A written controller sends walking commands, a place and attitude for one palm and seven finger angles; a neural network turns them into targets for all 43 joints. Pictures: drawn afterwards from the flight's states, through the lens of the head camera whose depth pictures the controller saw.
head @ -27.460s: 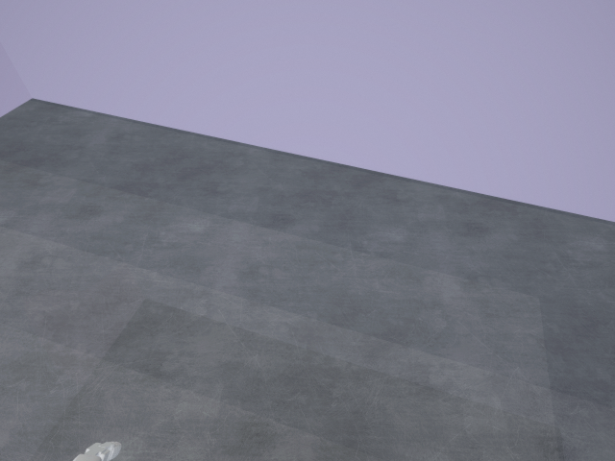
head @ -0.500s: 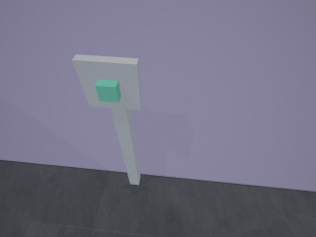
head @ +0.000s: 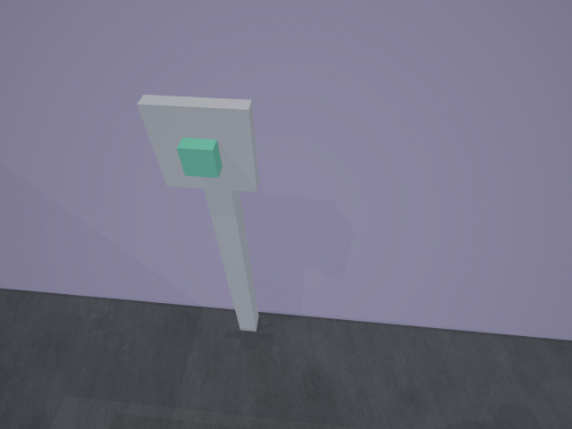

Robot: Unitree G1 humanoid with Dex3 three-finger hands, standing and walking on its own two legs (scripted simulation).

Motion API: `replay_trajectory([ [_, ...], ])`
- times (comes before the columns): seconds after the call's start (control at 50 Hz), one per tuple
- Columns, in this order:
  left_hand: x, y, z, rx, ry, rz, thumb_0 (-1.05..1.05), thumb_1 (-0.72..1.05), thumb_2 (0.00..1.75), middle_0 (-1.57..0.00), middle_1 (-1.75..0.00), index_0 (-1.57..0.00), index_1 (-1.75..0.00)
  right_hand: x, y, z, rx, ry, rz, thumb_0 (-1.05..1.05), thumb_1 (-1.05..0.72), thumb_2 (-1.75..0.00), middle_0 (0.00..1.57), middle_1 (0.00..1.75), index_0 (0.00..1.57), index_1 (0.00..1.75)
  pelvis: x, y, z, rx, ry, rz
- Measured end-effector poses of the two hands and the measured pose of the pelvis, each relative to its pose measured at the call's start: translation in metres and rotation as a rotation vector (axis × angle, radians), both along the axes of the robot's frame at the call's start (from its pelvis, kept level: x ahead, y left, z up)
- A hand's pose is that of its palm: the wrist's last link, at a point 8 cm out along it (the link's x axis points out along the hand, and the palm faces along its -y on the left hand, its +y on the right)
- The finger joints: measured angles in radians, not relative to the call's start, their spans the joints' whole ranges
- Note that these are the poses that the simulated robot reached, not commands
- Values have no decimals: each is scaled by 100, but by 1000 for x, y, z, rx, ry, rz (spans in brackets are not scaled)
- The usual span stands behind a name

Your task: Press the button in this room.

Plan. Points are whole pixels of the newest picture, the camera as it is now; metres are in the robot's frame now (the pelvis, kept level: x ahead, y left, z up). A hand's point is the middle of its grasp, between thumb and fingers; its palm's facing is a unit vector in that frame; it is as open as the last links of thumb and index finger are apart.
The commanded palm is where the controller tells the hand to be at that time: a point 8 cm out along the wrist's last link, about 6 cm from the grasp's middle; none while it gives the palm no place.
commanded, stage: look again from close up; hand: left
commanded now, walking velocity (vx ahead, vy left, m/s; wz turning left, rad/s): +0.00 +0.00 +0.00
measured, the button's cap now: (201, 156) +0.53 +0.19 +0.08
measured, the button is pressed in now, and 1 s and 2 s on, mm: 0 0 0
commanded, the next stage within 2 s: raise the hand and make a fist in 0.48 s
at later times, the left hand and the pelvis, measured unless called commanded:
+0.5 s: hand out of the picture +0.00 +0.15 -0.18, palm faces +0.03 -0.98 -0.18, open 7.4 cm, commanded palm none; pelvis +0.01 -0.01 +0.00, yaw +0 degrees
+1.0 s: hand (188, 412) +0.16 +0.14 -0.03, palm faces -0.05 -1.00 +0.03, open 5.4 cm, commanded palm +0.13 +0.22 -0.03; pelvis -0.02 -0.01 -0.06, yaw +1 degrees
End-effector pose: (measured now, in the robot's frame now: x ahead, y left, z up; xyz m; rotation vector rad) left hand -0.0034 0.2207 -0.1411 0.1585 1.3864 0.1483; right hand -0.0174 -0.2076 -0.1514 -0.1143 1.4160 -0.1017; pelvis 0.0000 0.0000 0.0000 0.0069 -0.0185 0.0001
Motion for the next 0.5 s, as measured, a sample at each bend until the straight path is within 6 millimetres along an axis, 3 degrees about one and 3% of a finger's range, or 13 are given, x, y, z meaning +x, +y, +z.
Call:
replay_trajectory([
  [0.2,-5,-11,-3,-16,34,11,1,91,90,-20,-30,-20,-30,-9,0,1,0,50,-15,0,-91,-90,20,30,20,30,5,-4,0,0,2,-1],
  [0.5,1,-18,-5,-22,33,21,1,92,90,-20,-30,-20,-30,13,-6,2,-10,16,-12,0,-91,-90,20,30,19,30,13,-11,0,-3,3,1],
])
